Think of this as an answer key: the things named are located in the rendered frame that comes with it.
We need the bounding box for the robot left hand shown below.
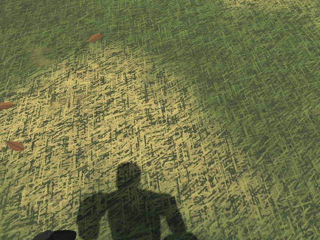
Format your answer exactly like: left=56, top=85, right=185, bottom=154
left=32, top=230, right=77, bottom=240

